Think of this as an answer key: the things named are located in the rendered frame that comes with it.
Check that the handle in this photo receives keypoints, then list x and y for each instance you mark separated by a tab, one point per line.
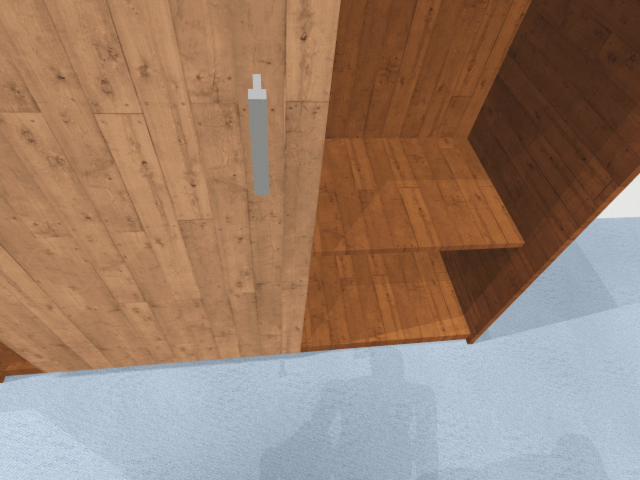
257	102

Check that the wardrobe door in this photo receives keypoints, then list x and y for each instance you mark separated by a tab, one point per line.
130	233
7	355

